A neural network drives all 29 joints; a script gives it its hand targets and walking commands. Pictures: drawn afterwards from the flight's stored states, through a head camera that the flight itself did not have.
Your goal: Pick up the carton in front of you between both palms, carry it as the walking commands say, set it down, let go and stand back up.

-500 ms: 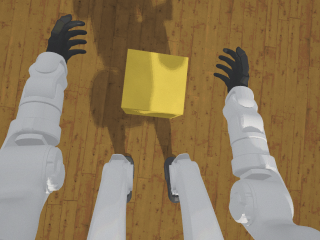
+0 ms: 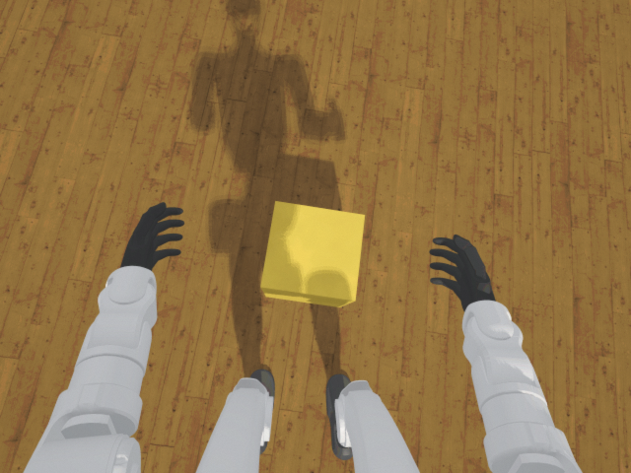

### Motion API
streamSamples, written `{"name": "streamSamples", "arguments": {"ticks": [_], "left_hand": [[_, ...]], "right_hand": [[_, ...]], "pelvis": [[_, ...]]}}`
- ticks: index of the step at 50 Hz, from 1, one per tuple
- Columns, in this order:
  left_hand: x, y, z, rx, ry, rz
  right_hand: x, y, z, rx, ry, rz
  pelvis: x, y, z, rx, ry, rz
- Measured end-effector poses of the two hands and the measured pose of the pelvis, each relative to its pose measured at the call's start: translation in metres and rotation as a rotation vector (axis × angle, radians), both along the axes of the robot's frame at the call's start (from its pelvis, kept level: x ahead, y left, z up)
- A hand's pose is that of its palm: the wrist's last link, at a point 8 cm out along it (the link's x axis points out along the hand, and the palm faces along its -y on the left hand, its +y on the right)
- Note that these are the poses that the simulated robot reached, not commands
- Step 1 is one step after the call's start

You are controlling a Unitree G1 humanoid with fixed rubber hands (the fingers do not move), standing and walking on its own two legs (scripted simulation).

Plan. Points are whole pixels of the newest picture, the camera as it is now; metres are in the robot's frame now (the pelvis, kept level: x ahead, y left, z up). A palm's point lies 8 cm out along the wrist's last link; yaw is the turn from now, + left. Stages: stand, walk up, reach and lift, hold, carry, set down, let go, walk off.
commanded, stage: let go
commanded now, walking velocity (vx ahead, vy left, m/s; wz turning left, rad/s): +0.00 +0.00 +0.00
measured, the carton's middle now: (310, 259) +0.46 -0.03 -0.58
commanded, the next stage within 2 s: stand in 0.94 s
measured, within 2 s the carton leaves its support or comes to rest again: neither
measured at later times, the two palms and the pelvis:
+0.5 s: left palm (84, 377) +0.24 +0.22 +0.00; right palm (571, 402) +0.21 -0.25 +0.00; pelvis +0.06 -0.01 +0.07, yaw -1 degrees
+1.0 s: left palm (65, 426) +0.20 +0.23 +0.00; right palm (587, 411) +0.20 -0.26 +0.01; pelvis +0.04 -0.02 +0.07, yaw -1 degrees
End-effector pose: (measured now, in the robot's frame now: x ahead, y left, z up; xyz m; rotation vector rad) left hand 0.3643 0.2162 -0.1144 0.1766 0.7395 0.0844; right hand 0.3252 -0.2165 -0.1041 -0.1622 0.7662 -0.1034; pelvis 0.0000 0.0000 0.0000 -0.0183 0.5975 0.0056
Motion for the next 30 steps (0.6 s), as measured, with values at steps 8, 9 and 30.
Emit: {"name": "streamSamples", "arguments": {"ticks": [8,9,30], "left_hand": [[-0.038,0.000,0.043,-0.007,0.005,-0.008],[-0.043,-0.001,0.048,-0.008,0.006,-0.009],[-0.146,0.002,0.118,-0.008,0.048,-0.012]], "right_hand": [[-0.038,-0.018,0.047,0.004,0.015,0.016],[-0.043,-0.019,0.052,0.005,0.016,0.015],[-0.113,-0.032,0.110,0.010,0.019,0.025]], "pelvis": [[0.025,-0.008,0.031,0.011,-0.152,-0.002],[0.029,-0.008,0.034,0.012,-0.171,-0.003],[0.056,-0.013,0.073,0.021,-0.584,-0.018]]}}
